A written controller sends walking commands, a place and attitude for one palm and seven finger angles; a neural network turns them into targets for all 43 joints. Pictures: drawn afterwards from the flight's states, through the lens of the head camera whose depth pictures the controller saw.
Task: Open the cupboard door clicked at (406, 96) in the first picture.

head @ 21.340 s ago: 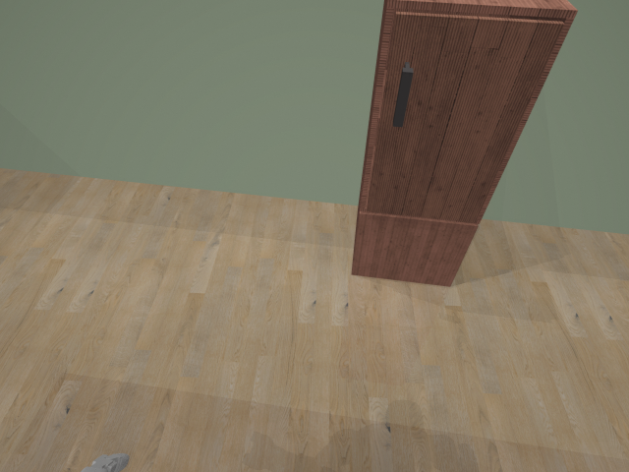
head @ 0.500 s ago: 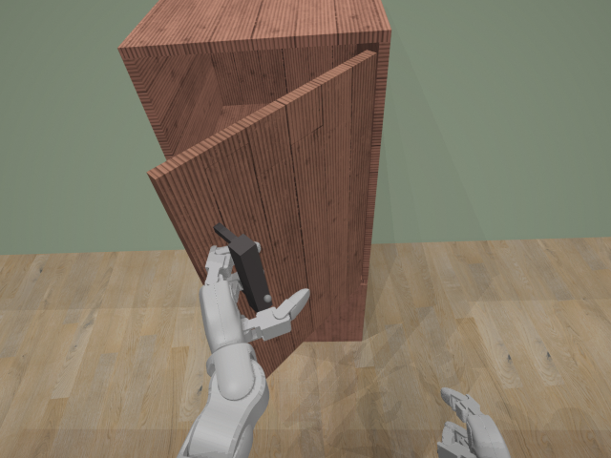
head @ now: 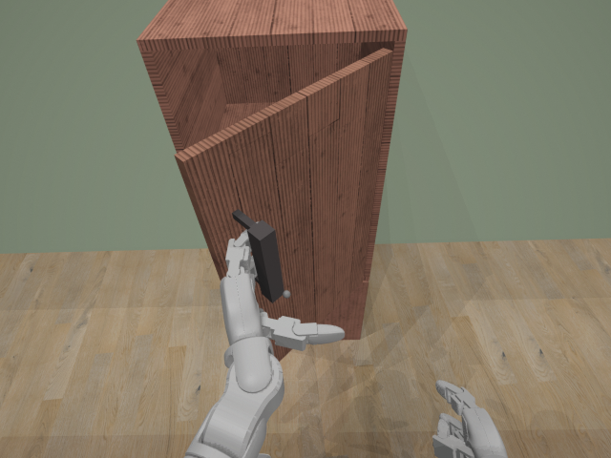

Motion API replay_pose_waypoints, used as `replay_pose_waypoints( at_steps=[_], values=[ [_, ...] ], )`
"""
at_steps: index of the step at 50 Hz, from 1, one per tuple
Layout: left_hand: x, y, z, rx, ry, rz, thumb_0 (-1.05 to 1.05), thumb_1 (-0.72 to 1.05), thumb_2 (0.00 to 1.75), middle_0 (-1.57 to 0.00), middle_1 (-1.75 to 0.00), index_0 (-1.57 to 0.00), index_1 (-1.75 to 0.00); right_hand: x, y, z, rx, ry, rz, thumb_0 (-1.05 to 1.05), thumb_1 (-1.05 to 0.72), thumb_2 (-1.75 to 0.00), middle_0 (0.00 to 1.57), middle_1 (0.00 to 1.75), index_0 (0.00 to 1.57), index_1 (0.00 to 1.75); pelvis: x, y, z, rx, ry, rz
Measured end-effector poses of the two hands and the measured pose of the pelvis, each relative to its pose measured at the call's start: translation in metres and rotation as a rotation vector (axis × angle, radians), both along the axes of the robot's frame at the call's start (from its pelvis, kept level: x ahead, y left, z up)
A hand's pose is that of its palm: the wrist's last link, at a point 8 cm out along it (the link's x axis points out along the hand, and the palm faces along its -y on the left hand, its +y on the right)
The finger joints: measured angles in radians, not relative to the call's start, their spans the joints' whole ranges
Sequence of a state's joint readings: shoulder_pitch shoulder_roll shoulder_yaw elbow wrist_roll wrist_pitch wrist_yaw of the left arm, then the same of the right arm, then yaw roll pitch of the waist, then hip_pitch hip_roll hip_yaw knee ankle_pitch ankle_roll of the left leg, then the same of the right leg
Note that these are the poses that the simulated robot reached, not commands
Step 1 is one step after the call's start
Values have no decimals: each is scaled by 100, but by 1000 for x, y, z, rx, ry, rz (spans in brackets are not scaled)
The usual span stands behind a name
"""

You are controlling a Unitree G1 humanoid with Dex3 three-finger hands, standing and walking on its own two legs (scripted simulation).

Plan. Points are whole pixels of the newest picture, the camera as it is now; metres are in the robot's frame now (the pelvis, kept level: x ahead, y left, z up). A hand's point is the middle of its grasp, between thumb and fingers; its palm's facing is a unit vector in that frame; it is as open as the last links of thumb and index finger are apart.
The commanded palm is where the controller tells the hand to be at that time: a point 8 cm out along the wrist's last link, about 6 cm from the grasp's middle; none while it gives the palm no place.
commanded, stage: slide the hand sideways off the handle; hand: left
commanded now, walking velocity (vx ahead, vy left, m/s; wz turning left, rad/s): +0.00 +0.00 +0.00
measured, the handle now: (257, 256) +0.36 +0.08 +0.08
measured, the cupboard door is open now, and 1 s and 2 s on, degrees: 45 50 50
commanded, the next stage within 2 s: draw the hand back to the body in 1.22 s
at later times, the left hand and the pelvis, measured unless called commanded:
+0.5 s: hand (292, 325) +0.26 +0.03 +0.08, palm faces -0.09 -1.00 +0.01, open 16.3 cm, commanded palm +0.23 +0.08 +0.08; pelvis -0.01 +0.04 +0.00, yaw -3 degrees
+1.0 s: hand (251, 362) +0.22 +0.07 +0.09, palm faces -0.01 -1.00 +0.03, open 16.3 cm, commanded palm +0.18 +0.12 +0.08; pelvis +0.00 +0.03 +0.00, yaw -2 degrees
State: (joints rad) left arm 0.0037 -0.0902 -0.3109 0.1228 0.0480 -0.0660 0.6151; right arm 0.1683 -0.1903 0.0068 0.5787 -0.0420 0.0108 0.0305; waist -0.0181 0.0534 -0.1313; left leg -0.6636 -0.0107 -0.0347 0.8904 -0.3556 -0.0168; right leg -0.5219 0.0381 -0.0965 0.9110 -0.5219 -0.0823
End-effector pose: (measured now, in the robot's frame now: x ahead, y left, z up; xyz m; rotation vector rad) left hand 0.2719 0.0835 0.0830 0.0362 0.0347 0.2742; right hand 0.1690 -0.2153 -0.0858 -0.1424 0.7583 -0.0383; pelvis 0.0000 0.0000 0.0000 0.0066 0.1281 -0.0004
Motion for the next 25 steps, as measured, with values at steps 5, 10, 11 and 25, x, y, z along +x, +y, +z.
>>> replay_pose_waypoints(
  at_steps=[5,10,11,25],
  values=[
    [-2,3,-2,-6,-24,-114,-1,-49,30,-21,-41,-17,-41,-5,11,-1,17,5,17,1,-91,-90,20,30,20,30,-6,7,-2,-2,-2,7],
    [-14,6,-4,4,-72,-369,-1,-49,30,-16,-34,-10,-35,-20,16,-5,19,19,6,1,-91,-90,20,30,20,30,-11,17,-4,-11,-5,5],
    [-16,5,-4,-11,-74,-390,-1,-49,30,-15,-34,-10,-34,-23,17,-5,21,19,-2,1,-91,-90,20,30,20,30,-12,19,-4,-14,-9,2],
    [-26,-1,0,-40,-94,-362,-1,-50,30,-13,-30,-14,-31,-44,28,3,23,25,-51,2,-91,-90,20,30,20,30,-15,35,-3,-17,-24,-42]
  ],
)
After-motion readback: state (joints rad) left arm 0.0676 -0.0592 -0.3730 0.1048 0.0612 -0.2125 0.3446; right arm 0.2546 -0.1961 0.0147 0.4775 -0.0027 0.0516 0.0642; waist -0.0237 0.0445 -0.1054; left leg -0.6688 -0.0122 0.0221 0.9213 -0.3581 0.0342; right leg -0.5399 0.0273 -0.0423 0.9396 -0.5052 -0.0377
